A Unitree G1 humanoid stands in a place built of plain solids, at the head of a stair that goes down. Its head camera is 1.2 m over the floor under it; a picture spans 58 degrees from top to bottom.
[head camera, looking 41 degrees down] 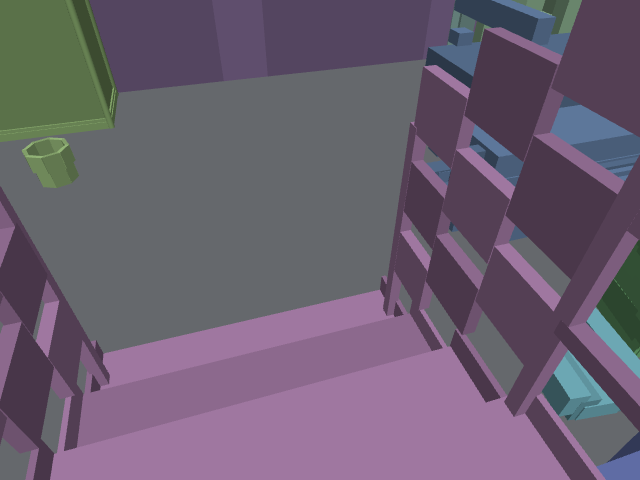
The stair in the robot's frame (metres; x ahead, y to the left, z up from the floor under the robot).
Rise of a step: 0.16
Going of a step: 0.30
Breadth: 1.40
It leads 17 degrees to the left of straight ahead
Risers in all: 4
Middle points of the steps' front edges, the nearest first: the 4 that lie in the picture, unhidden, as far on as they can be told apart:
0.48 0.08 0.00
0.77 0.16 -0.16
1.05 0.25 -0.32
1.34 0.34 -0.48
